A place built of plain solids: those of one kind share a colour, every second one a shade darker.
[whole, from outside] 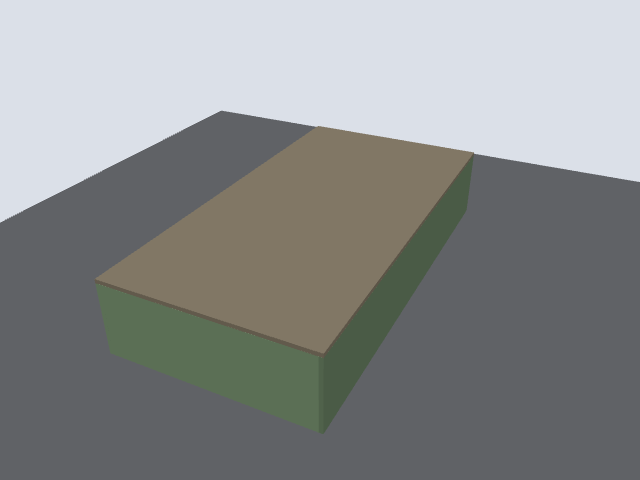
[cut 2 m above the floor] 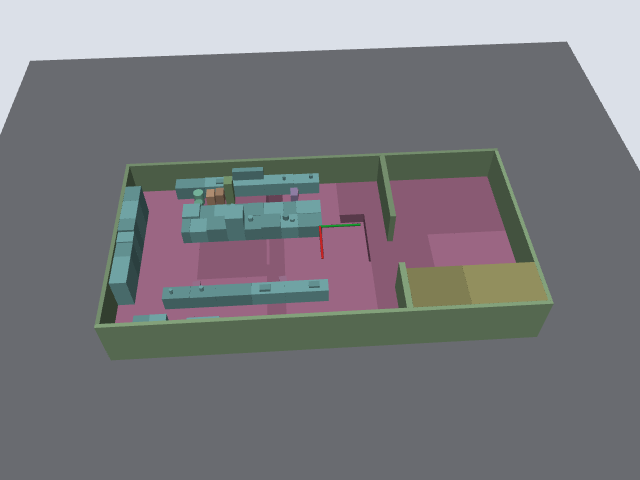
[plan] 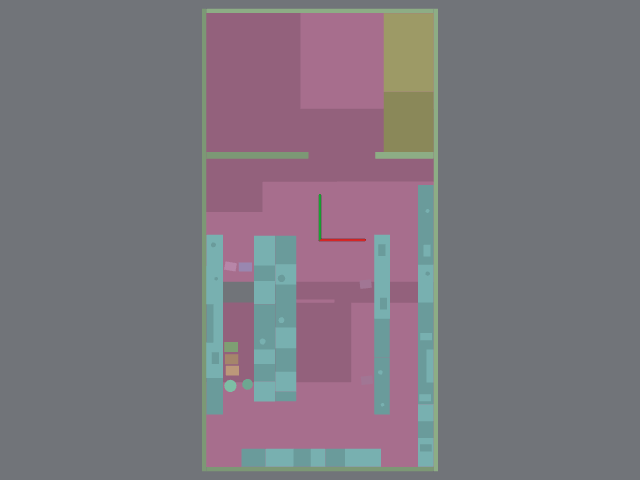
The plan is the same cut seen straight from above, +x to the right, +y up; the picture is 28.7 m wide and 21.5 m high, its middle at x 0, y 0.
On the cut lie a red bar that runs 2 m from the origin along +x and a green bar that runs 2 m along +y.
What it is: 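The back of house of a large kitchen; an old cooking hall and a later wing, as decades of use have left them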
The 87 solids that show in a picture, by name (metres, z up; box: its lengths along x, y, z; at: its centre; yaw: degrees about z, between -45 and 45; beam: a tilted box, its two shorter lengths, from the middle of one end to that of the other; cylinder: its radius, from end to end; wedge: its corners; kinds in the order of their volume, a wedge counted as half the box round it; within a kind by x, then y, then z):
{
 "floor_1": {"box": [0.76, 0.82, 0.95], "at": [-4.72, -2.27, 0.42]},
 "floor_2": {"box": [2.53, 1.37, 0.95], "at": [-3.83, 1.93, 0.42]},
 "floor_3": {"box": [4.23, 4.3, 0.95], "at": [-2.98, 8.02, 0.42]},
 "floor_4": {"box": [5.76, 3.58, 0.95], "at": [-2.22, -4.59, 0.42]},
 "floor_5": {"box": [3.62, 0.15, 0.95], "at": [-1.15, -2.74, 0.42]},
 "floor_6": {"box": [3.37, 1.37, 0.28], "at": [-0.9, 1.93, 0.09]},
 "floor_7": {"box": [10.2, 3.8, 0.95], "at": [0.0, -8.27, 0.42]},
 "floor_8": {"box": [10.2, 3.13, 0.95], "at": [0.0, -0.31, 0.42]},
 "floor_9": {"box": [10.2, 3.28, 0.95], "at": [0.0, 4.25, 0.42]},
 "floor_10": {"box": [0.75, 3.72, 0.95], "at": [1.03, -4.52, 0.42]},
 "floor_11": {"box": [8.06, 0.81, 0.95], "at": [1.07, -2.27, 0.42]},
 "floor_12": {"box": [5.98, 4.3, 0.95], "at": [2.11, 8.02, 0.42]},
 "floor_13": {"box": [4.32, 1.37, 0.95], "at": [2.94, 1.93, 0.42]},
 "floor_14": {"box": [3.71, 3.59, 0.95], "at": [3.25, -4.59, 0.42]},
 "floor_15": {"box": [3.71, 0.15, 0.95], "at": [3.25, -2.74, 0.42]},
 "wall_1": {"box": [0.2, 20.72, 3.81], "at": [-5.19, 0.0, 1.85]},
 "wall_2": {"box": [4.58, 0.3, 2.86], "at": [-2.8, 3.79, 2.33]},
 "wall_3": {"box": [10.18, 0.2, 3.81], "at": [0.0, -10.26, 1.85]},
 "wall_4": {"box": [10.18, 0.2, 3.81], "at": [0.0, 10.26, 1.85]},
 "wall_5": {"box": [2.61, 0.3, 2.86], "at": [3.78, 3.79, 2.33]},
 "wall_6": {"box": [0.2, 20.72, 3.81], "at": [5.19, 0.0, 1.85]},
 "roof_1": {"box": [10.58, 20.72, 0.2], "at": [0.0, 0.0, 3.86]},
 "unit_1": {"box": [0.32, 1.72, 0.66], "at": [-4.93, -3.74, 2.1]},
 "unit_2": {"box": [0.75, 1.64, 0.87], "at": [-4.71, -7.0, 1.33]},
 "unit_3": {"box": [0.75, 1.58, 0.9], "at": [-4.71, -5.39, 1.35]},
 "unit_4": {"box": [0.75, 1.72, 0.88], "at": [-4.71, -3.74, 1.34]},
 "unit_5": {"box": [0.75, 1.68, 0.89], "at": [-4.71, -2.04, 1.34]},
 "unit_6": {"box": [0.75, 1.44, 0.86], "at": [-4.71, -0.48, 1.33]},
 "unit_7": {"box": [0.32, 0.53, 0.1], "at": [-4.69, -5.29, 1.85]},
 "unit_8": {"box": [1.07, 0.82, 2.02], "at": [-2.98, -9.75, 1.91]},
 "unit_9": {"box": [0.95, 0.91, 1.05], "at": [-2.48, -6.78, 1.42]},
 "unit_10": {"box": [0.95, 0.77, 0.87], "at": [-2.48, -5.94, 1.33]},
 "unit_11": {"box": [0.95, 0.65, 0.89], "at": [-2.48, -5.23, 1.34]},
 "unit_12": {"box": [0.95, 1.15, 0.87], "at": [-2.48, -4.33, 1.33]},
 "unit_13": {"box": [0.95, 0.87, 0.9], "at": [-2.48, -3.32, 1.35]},
 "unit_14": {"box": [0.95, 1.05, 0.87], "at": [-2.48, -2.36, 1.33]},
 "unit_15": {"box": [0.95, 0.7, 0.87], "at": [-2.48, -1.49, 1.33]},
 "unit_16": {"box": [0.95, 1.33, 0.9], "at": [-2.48, -0.47, 1.35]},
 "unit_17": {"box": [1.26, 0.82, 2.09], "at": [-1.82, -9.75, 1.94]},
 "unit_18": {"cylinder": 0.17, "from": [-1.72, -1.72, 1.78], "to": [-1.72, -1.72, 2.07]},
 "unit_19": {"box": [0.95, 0.44, 0.89], "at": [-1.54, -7.01, 1.34]},
 "unit_20": {"box": [0.95, 0.89, 0.86], "at": [-1.54, -6.34, 1.33]},
 "unit_21": {"box": [0.95, 1.05, 0.99], "at": [-1.54, -5.38, 1.39]},
 "unit_22": {"box": [0.95, 0.93, 1.77], "at": [-1.54, -4.39, 1.78]},
 "unit_23": {"box": [0.95, 0.89, 0.88], "at": [-1.54, -3.48, 1.34]},
 "unit_24": {"box": [0.95, 1.04, 0.99], "at": [-1.54, -2.52, 1.39]},
 "unit_25": {"box": [0.95, 0.91, 0.88], "at": [-1.54, -1.54, 1.34]},
 "unit_26": {"box": [0.95, 1.27, 0.87], "at": [-1.54, -0.45, 1.33]},
 "unit_27": {"box": [0.78, 0.82, 2.0], "at": [-0.8, -9.75, 1.9]},
 "unit_28": {"box": [0.66, 0.82, 1.87], "at": [-0.09, -9.75, 1.83]},
 "unit_29": {"box": [0.88, 0.82, 1.81], "at": [0.68, -9.75, 1.8]},
 "unit_30": {"box": [1.61, 0.82, 1.81], "at": [1.93, -9.75, 1.8]},
 "unit_31": {"box": [0.32, 0.53, 0.13], "at": [2.77, -0.46, 1.86]},
 "unit_32": {"box": [0.7, 1.33, 0.88], "at": [2.78, -7.16, 1.34]},
 "unit_33": {"box": [0.7, 1.24, 0.86], "at": [2.78, -5.87, 1.33]},
 "unit_34": {"box": [0.7, 1.72, 0.88], "at": [2.78, -4.39, 1.34]},
 "unit_35": {"box": [0.7, 1.63, 0.89], "at": [2.78, -2.71, 1.34]},
 "unit_36": {"box": [0.7, 2.13, 0.9], "at": [2.78, -0.83, 1.35]},
 "unit_37": {"box": [0.32, 0.53, 0.17], "at": [2.84, -2.85, 1.87]},
 "unit_38": {"box": [0.53, 0.32, 0.12], "at": [4.71, -7.07, 1.84]},
 "unit_39": {"box": [0.7, 1.29, 0.88], "at": [4.74, -9.52, 1.34]},
 "unit_40": {"box": [0.7, 0.75, 1.47], "at": [4.74, -8.49, 1.64]},
 "unit_41": {"box": [0.7, 0.77, 1.49], "at": [4.74, -7.74, 1.65]},
 "unit_42": {"box": [0.7, 0.97, 0.88], "at": [4.74, -6.87, 1.34]},
 "unit_43": {"box": [0.7, 1.48, 0.89], "at": [4.74, -5.64, 1.34]},
 "unit_44": {"box": [0.7, 2.11, 0.87], "at": [4.74, -3.85, 1.33]},
 "unit_45": {"box": [0.7, 1.69, 0.88], "at": [4.74, -1.95, 1.34]},
 "unit_46": {"box": [0.7, 1.5, 0.86], "at": [4.74, -0.36, 1.33]},
 "unit_47": {"box": [0.7, 2.08, 0.87], "at": [4.74, 1.43, 1.33]},
 "unit_48": {"box": [0.53, 0.32, 0.13], "at": [4.75, -9.31, 1.84]},
 "unit_49": {"box": [0.53, 0.32, 0.12], "at": [4.75, -4.33, 1.83]},
 "unit_50": {"box": [0.32, 0.53, 0.13], "at": [4.75, -3.69, 1.83]},
 "unit_51": {"box": [0.32, 0.53, 0.15], "at": [4.79, -0.47, 1.84]},
 "unit_52": {"box": [0.32, 0.53, 0.19], "at": [4.83, -2.09, 1.88]},
 "unit_53": {"box": [0.32, 0.53, 0.12], "at": [4.88, -9.81, 1.84]},
 "unit_54": {"box": [0.32, 1.48, 0.76], "at": [4.93, -5.64, 2.17]},
 "cold_1": {"box": [2.24, 2.7, 2.31], "at": [3.97, 5.29, 2.05]},
 "cold_2": {"box": [2.24, 3.53, 2.37], "at": [3.97, 8.4, 2.08]},
 "trolley_1": {"box": [0.62, 0.46, 1.71], "at": [-3.98, -4.79, 1.75]},
 "carton_1": {"box": [0.6, 0.45, 0.87], "at": [-3.96, -5.34, 1.33]},
 "carton_2": {"box": [0.6, 0.45, 0.83], "at": [-3.92, -5.85, 1.31]},
 "bin_1": {"cylinder": 0.27, "from": [-4.01, -6.54, 0.9], "to": [-4.01, -6.54, 1.71]},
 "bin_2": {"cylinder": 0.24, "from": [-3.25, -6.47, 0.9], "to": [-3.25, -6.47, 1.72]},
 "crate_1": {"box": [0.6, 0.4, 1.24], "at": [-3.34, -1.21, 1.52]},
 "bucket_1": {"box": [0.52, 0.38, 0.49], "at": [-4.01, -1.18, 1.14], "yaw": -9.6},
 "bucket_2": {"box": [0.52, 0.38, 0.47], "at": [2.05, -1.98, 1.13], "yaw": 6.0},
 "bucket_3": {"box": [0.52, 0.38, 0.47], "at": [2.1, -6.28, 1.13], "yaw": 6.3}
}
